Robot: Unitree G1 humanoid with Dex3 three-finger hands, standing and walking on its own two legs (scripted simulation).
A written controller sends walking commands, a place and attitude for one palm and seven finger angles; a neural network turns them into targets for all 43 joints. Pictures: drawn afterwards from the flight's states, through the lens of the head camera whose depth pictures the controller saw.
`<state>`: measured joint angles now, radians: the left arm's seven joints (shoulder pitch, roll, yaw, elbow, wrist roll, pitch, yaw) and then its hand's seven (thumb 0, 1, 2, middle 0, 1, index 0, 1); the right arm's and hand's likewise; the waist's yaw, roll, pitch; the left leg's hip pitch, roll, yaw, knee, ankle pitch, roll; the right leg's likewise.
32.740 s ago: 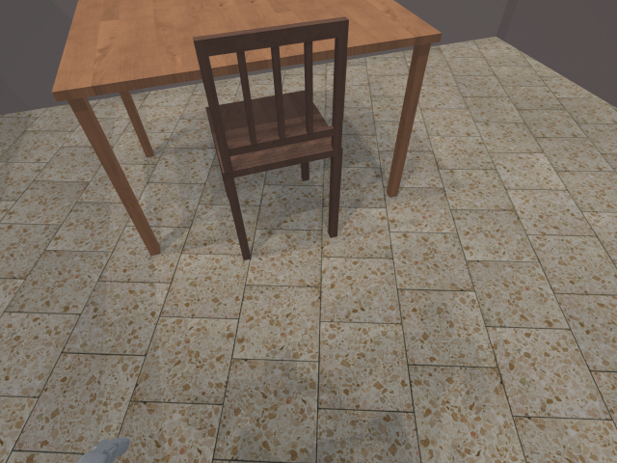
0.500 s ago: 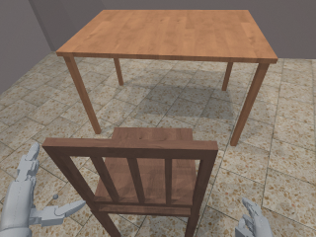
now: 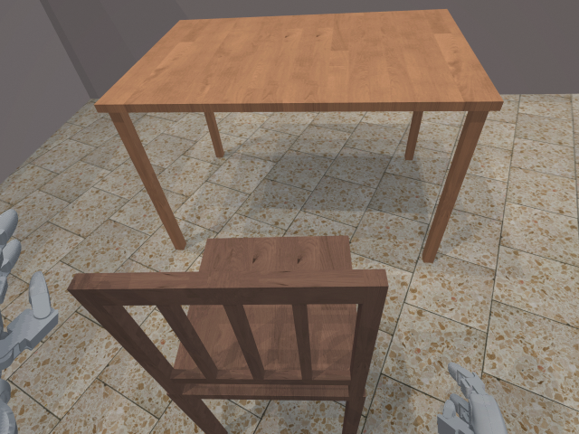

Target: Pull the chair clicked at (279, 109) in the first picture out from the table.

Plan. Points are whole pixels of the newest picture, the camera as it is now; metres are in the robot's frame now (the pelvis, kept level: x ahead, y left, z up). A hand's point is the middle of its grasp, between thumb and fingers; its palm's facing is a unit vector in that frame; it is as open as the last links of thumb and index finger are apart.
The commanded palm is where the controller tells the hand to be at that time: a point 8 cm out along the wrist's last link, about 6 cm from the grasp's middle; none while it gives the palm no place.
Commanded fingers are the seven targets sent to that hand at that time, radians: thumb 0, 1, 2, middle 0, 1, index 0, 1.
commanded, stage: draw the hand back to the body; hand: left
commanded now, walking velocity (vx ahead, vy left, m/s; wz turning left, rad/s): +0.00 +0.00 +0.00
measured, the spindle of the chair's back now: (247, 342) +0.28 +0.11 -0.07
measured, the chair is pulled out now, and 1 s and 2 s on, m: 0.57 0.57 0.57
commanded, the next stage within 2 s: step back with the hand held close in 0.22 s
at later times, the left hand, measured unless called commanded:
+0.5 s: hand (48, 311) +0.19 +0.27 +0.16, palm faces +0.45 -0.76 -0.47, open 7.4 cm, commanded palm +0.13 +0.31 +0.18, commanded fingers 0.00 0.90 0.90 -0.20 -0.30 -0.20 -0.30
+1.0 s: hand out of the picture +0.11 +0.28 +0.16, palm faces +0.47 -0.75 -0.46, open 7.4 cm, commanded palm +0.05 +0.31 +0.18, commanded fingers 0.00 0.90 0.90 -0.20 -0.30 -0.20 -0.30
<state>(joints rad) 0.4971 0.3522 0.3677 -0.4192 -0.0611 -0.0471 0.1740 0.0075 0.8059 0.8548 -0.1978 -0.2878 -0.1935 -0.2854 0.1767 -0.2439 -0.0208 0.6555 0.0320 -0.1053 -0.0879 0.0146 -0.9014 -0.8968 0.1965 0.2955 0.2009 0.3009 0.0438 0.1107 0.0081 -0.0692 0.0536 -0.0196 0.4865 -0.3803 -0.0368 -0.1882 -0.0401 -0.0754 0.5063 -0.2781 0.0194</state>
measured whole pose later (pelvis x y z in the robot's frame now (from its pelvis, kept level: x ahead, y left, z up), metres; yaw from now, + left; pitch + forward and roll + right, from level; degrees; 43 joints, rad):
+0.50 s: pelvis -0.02 +0.01 +0.00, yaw -1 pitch -2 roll -1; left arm 0.45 0.36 0.40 -0.41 -0.05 -0.09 0.15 0.01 0.89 0.90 -0.21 -0.31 -0.21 -0.30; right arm 0.13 -0.23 -0.01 0.61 0.02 -0.07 -0.07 0.01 -0.90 -0.90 0.20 0.30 0.20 0.30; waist 0.03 0.08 0.07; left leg -0.10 0.04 0.01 0.48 -0.34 -0.02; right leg -0.22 -0.05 -0.05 0.47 -0.22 0.03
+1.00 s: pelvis -0.09 +0.01 -0.01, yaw -1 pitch -1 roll +0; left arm 0.53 0.37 0.40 -0.49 -0.02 -0.11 0.20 0.01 0.89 0.90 -0.21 -0.31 -0.21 -0.30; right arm 0.20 -0.21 -0.01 0.60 0.02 -0.06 -0.10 0.01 -0.90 -0.90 0.20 0.30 0.20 0.30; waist 0.03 0.02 0.03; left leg -0.29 0.04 0.00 0.61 -0.31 -0.01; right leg -0.37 -0.05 -0.04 0.52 -0.14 0.02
